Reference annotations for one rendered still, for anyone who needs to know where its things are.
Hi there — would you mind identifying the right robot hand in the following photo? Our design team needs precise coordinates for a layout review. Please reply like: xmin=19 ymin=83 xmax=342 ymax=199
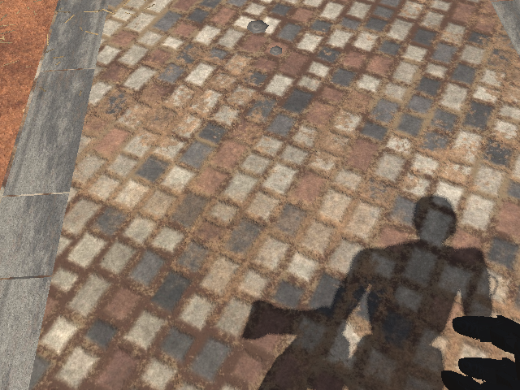
xmin=441 ymin=315 xmax=520 ymax=390

